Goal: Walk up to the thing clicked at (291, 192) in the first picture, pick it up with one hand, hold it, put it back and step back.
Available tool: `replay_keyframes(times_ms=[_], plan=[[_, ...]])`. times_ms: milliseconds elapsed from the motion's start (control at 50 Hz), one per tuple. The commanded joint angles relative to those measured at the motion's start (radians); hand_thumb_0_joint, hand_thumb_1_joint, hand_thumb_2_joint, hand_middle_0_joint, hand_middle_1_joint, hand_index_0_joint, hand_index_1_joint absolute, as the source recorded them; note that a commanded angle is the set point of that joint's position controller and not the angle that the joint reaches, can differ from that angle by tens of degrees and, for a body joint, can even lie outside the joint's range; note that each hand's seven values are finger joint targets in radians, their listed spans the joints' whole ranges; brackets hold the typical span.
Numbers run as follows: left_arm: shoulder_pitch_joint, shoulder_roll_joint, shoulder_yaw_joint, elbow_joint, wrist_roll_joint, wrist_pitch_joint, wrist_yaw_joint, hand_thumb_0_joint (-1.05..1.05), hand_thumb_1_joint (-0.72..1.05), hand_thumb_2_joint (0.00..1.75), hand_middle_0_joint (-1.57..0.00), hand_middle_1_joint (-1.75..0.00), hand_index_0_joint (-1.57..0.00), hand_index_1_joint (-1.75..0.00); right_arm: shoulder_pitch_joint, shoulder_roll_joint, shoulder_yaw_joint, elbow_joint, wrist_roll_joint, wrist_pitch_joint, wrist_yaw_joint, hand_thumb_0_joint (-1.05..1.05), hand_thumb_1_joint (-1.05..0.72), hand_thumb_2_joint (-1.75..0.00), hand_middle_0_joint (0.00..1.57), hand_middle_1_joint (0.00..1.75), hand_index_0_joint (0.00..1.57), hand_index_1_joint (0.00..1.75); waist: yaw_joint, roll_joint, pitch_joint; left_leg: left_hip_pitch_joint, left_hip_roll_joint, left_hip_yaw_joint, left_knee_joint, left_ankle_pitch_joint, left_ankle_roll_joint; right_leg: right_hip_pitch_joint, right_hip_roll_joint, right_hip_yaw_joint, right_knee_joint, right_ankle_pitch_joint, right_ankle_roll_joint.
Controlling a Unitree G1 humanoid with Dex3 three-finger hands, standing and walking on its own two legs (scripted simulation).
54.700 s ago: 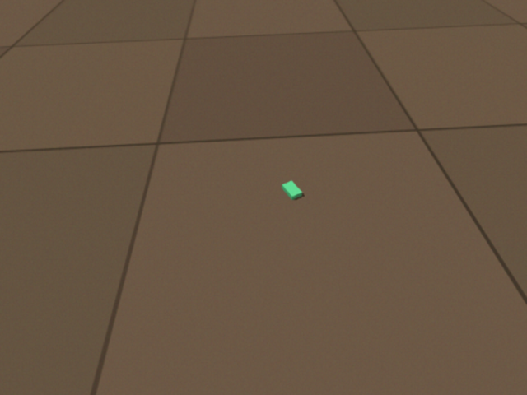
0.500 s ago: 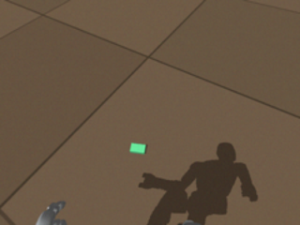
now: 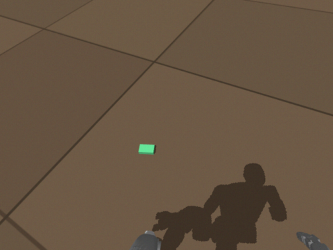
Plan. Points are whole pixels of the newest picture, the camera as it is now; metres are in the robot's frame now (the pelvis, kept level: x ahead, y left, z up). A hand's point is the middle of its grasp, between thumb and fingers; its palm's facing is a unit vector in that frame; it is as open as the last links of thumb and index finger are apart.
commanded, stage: step back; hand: left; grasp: from above
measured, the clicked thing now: (146, 149) +0.82 +0.25 -0.74
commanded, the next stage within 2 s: stand in 1.64 s
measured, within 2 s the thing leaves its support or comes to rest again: neither
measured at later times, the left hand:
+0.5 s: hand out of the picture -0.08 +0.25 -0.13, palm faces +0.11 -0.93 -0.35, open 7.4 cm
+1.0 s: hand out of the picture -0.25 +0.25 -0.13, palm faces +0.11 -0.89 -0.44, open 7.4 cm
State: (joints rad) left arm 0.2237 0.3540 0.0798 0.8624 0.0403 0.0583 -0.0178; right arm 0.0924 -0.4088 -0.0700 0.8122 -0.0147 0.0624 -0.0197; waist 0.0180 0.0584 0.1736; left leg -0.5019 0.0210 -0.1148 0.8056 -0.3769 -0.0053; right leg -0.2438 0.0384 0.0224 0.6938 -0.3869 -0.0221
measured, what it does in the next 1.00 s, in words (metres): walks backwards: left foot, then right foot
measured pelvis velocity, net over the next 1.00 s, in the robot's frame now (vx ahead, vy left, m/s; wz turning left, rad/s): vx -0.26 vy -0.04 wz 0.11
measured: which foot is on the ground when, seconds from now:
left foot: up 0.00-0.32, down 0.34-0.70, up 0.72-0.96, down 0.98-1.00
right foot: down 0.00-0.36, up 0.38-0.64, down 0.66-1.00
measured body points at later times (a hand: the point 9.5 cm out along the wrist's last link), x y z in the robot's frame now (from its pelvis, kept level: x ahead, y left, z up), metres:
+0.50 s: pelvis -0.17 -0.02 +0.01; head -0.14 +0.00 +0.46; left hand -0.09 +0.30 -0.11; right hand -0.07 -0.32 -0.10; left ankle -0.16 +0.10 -0.72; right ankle -0.15 -0.15 -0.64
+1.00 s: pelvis -0.26 -0.04 +0.01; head -0.24 -0.05 +0.46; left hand -0.25 +0.29 -0.10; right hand -0.17 -0.34 -0.13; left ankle -0.27 +0.10 -0.72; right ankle -0.27 -0.17 -0.72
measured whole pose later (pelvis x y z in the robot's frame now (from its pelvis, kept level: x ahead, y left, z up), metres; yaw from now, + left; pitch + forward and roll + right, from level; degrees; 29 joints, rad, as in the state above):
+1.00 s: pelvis -0.26 -0.04 +0.01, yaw +6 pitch -2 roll +1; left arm 0.25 0.39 0.07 0.95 0.04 -0.02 0.00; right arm 0.23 -0.38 -0.07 1.00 -0.04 0.02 0.03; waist 0.03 0.02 0.08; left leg -0.25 -0.02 -0.04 0.59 -0.32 -0.01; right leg -0.22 -0.06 -0.01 0.65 -0.39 0.01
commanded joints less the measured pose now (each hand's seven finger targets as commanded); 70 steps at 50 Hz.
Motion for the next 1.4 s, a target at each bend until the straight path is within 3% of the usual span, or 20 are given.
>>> replay_keyframes(times_ms=[0, 40, 220, 300, 340, 360, 380, 440, 620, 660, 700, 760, 860, 960, 1000, 1040, 1240, 1300, 1320, 1380], plan=[[-0.146, 0.321, 0.084, -0.152, 0.001, -0.041, 0.029, 0.0, 0.9, 0.9, -0.2, -0.3, -0.2, -0.3, 0.027, -0.21, -0.051, -0.053, 0.012, -0.025, -0.017, 0.0, -0.9, -0.9, 0.2, 0.3, 0.2, 0.3, -0.021, -0.195, -0.033, 0.076, -0.114, -0.081, 0.408, -0.091, 0.007, -0.315, -0.315, 0.34, -0.412, 0.032, -0.195], [-0.204, 0.256, 0.081, -0.152, 0.005, -0.04, 0.034, 0.0, 0.9, 0.9, -0.2, -0.3, -0.2, -0.3, 0.12, -0.159, -0.035, -0.016, 0.012, -0.028, -0.016, 0.0, -0.9, -0.9, 0.2, 0.3, 0.2, 0.3, -0.066, -0.206, -0.073, 0.028, -0.158, -0.059, 0.429, -0.035, 0.002, -0.184, -0.204, 0.155, -0.337, 0.174, -0.116], [-0.02, 0.247, 0.068, -0.154, 0.0, -0.028, 0.063, 0.0, 0.9, 0.9, -0.2, -0.3, -0.2, -0.3, 0.127, -0.138, -0.02, -0.027, -0.008, -0.051, -0.018, 0.0, -0.9, -0.9, 0.2, 0.3, 0.2, 0.3, 0.044, -0.28, -0.253, 0.064, -0.047, 0.055, -0.057, -0.158, -0.008, 0.247, -0.325, 0.223, -0.177, 0.625, -0.188], [-0.106, 0.262, 0.051, -0.179, -0.019, -0.01, 0.051, 0.0, 0.9, 0.9, -0.2, -0.3, -0.2, -0.3, 0.258, -0.162, -0.041, 0.037, -0.009, -0.042, -0.009, 0.0, -0.9, -0.9, 0.2, 0.3, 0.2, 0.3, -0.036, -0.186, -0.295, 0.291, -0.044, 0.098, -0.375, 0.156, 0.049, 0.082, -0.259, 0.161, -0.099, 0.395, -0.093], [-0.121, 0.195, 0.03, -0.191, -0.028, -0.014, 0.048, 0.0, 0.9, 0.9, -0.2, -0.3, -0.2, -0.3, 0.181, -0.287, -0.066, 0.007, -0.032, -0.035, -0.002, 0.0, -0.9, -0.9, 0.2, 0.3, 0.2, 0.3, -0.026, 0.122, -0.232, 0.353, 0.265, -0.306, -0.452, 0.302, 0.202, -0.245, -0.032, -0.008, 0.146, -0.051, -0.001], [-0.184, 0.232, 0.056, -0.193, -0.023, -0.012, 0.059, 0.0, 0.9, 0.9, -0.2, -0.3, -0.2, -0.3, 0.123, -0.356, -0.073, -0.02, -0.03, -0.033, 0.005, 0.0, -0.9, -0.9, 0.2, 0.3, 0.2, 0.3, -0.075, 0.207, -0.188, 0.134, 0.399, -0.427, -0.514, 0.315, 0.334, -0.185, 0.017, 0.039, 0.381, -0.287, 0.023], [-0.184, 0.252, 0.061, -0.176, -0.014, -0.009, 0.059, 0.0, 0.9, 0.9, -0.2, -0.3, -0.2, -0.3, 0.049, -0.333, -0.071, -0.032, -0.036, -0.043, -0.002, 0.0, -0.9, -0.9, 0.2, 0.3, 0.2, 0.3, -0.048, 0.164, -0.13, 0.033, 0.41, -0.433, -0.523, 0.316, 0.346, -0.144, 0.004, 0.126, 0.508, -0.269, 0.018], [-0.067, 0.223, 0.057, -0.101, -0.036, -0.001, 0.046, 0.0, 0.9, 0.9, -0.2, -0.3, -0.2, -0.3, -0.048, -0.214, -0.028, -0.059, -0.042, -0.044, -0.009, 0.0, -0.9, -0.9, 0.2, 0.3, 0.2, 0.3, 0.036, 0.035, -0.117, 0.097, 0.214, -0.103, -0.429, 0.452, 0.227, -0.194, 0.072, 0.15, 0.628, -0.113, 0.01], [0.085, 0.183, 0.032, 0.024, -0.018, -0.093, 0.038, 0.0, 0.9, 0.9, -0.2, -0.3, -0.2, -0.3, 0.038, -0.224, -0.05, -0.02, -0.027, -0.016, 0.021, 0.0, -0.9, -0.9, 0.2, 0.3, 0.2, 0.3, -0.007, 0.124, -0.252, 0.361, 0.156, -0.017, -0.254, 0.024, 0.173, 0.052, -0.005, -0.027, -0.407, 0.021, 0.006], [0.065, 0.288, 0.061, 0.038, 0.014, -0.111, 0.046, 0.0, 0.9, 0.9, -0.2, -0.3, -0.2, -0.3, 0.066, -0.119, -0.018, -0.026, -0.014, -0.016, 0.023, 0.0, -0.9, -0.9, 0.2, 0.3, 0.2, 0.3, -0.014, -0.126, -0.199, -0.015, 0.019, 0.052, -0.025, -0.099, 0.063, 0.229, -0.176, 0.346, -0.396, -0.048, -0.058], [-0.055, 0.412, 0.082, -0.014, 0.025, -0.107, 0.054, 0.0, 0.9, 0.9, -0.2, -0.3, -0.2, -0.3, -0.04, -0.177, -0.04, -0.031, -0.024, -0.021, 0.01, 0.0, -0.9, -0.9, 0.2, 0.3, 0.2, 0.3, 0.044, -0.222, -0.077, 0.029, 0.01, -0.075, 0.103, -0.166, -0.001, -0.184, -0.447, 0.622, -0.477, -0.34, -0.235], [-0.124, 0.274, 0.048, -0.01, 0.001, -0.123, 0.048, 0.0, 0.9, 0.9, -0.2, -0.3, -0.2, -0.3, 0.016, -0.172, -0.04, 0.03, 0.001, -0.037, 0.028, 0.0, -0.9, -0.9, 0.2, 0.3, 0.2, 0.3, -0.023, -0.131, -0.039, 0.07, -0.042, -0.049, 0.124, 0.002, -0.004, -0.097, -0.249, 0.268, -0.391, -0.036, -0.137], [0.018, 0.301, 0.062, 0.03, 0.006, -0.12, 0.038, 0.0, 0.9, 0.9, -0.2, -0.3, -0.2, -0.3, -0.015, -0.148, -0.024, 0.025, -0.02, -0.062, 0.035, 0.0, -0.9, -0.9, 0.2, 0.3, 0.2, 0.3, 0.052, -0.243, -0.072, 0.027, -0.031, 0.034, -0.068, -0.076, -0.011, 0.077, -0.253, 0.242, -0.356, -0.014, -0.132], [-0.012, 0.265, 0.036, 0.005, -0.005, -0.093, 0.027, 0.0, 0.9, 0.9, -0.2, -0.3, -0.2, -0.3, 0.107, -0.149, -0.048, 0.091, -0.019, -0.1, 0.035, 0.0, -0.9, -0.9, 0.2, 0.3, 0.2, 0.3, -0.011, -0.181, -0.148, 0.365, -0.055, 0.113, -0.444, 0.074, 0.026, -0.007, -0.212, 0.117, -0.143, 0.193, -0.1], [-0.037, 0.158, 0.007, -0.019, -0.025, -0.095, 0.023, 0.0, 0.9, 0.9, -0.2, -0.3, -0.2, -0.3, 0.195, -0.272, -0.082, 0.106, -0.027, -0.113, 0.025, 0.0, -0.9, -0.9, 0.2, 0.3, 0.2, 0.3, -0.054, 0.139, -0.216, 0.584, 0.249, -0.403, -0.524, -0.027, 0.164, -0.341, -0.005, -0.066, 0.223, -0.03, -0.006], [-0.095, 0.268, 0.034, -0.018, -0.018, -0.096, 0.031, 0.0, 0.9, 0.9, -0.2, -0.3, -0.2, -0.3, 0.188, -0.318, -0.092, 0.105, -0.014, -0.108, 0.027, 0.0, -0.9, -0.9, 0.2, 0.3, 0.2, 0.3, -0.06, 0.072, -0.113, 0.389, 0.359, -0.467, -0.55, -0.13, 0.301, -0.315, -0.088, 0.052, 0.259, -0.226, -0.021], [0.066, 0.201, 0.034, 0.093, -0.022, -0.117, 0.03, 0.0, 0.9, 0.9, -0.2, -0.3, -0.2, -0.3, 0.016, -0.137, -0.014, 0.053, 0.004, -0.078, 0.021, 0.0, -0.9, -0.9, 0.2, 0.3, 0.2, 0.3, 0.057, 0.063, -0.172, 0.118, 0.103, -0.003, -0.236, 0.196, 0.095, 0.205, -0.028, -0.062, -0.272, 0.217, 0.006], [-0.027, 0.346, 0.057, 0.054, -0.008, -0.126, 0.043, 0.0, 0.9, 0.9, -0.2, -0.3, -0.2, -0.3, 0.095, -0.112, -0.002, 0.072, 0.009, -0.062, 0.0, 0.0, -0.9, -0.9, 0.2, 0.3, 0.2, 0.3, 0.024, -0.146, -0.203, 0.079, -0.031, -0.008, 0.08, -0.213, 0.01, 0.081, -0.425, 0.467, -0.425, 0.022, -0.178], [-0.113, 0.344, 0.053, 0.029, -0.008, -0.125, 0.04, 0.0, 0.9, 0.9, -0.2, -0.3, -0.2, -0.3, 0.135, -0.155, -0.018, 0.103, 0.005, -0.06, -0.001, 0.0, -0.9, -0.9, 0.2, 0.3, 0.2, 0.3, -0.006, -0.149, -0.159, 0.153, -0.004, -0.002, 0.107, -0.225, 0.001, -0.039, -0.436, 0.471, -0.404, 0.015, -0.23], [-0.157, 0.279, 0.038, 0.032, -0.014, -0.126, 0.038, 0.0, 0.9, 0.9, -0.2, -0.3, -0.2, -0.3, 0.138, -0.144, -0.007, 0.141, 0.008, -0.067, 0.009, 0.0, -0.9, -0.9, 0.2, 0.3, 0.2, 0.3, -0.017, -0.168, -0.128, 0.15, -0.001, 0.009, 0.03, -0.154, 0.019, -0.028, -0.322, 0.257, -0.355, 0.148, -0.162]])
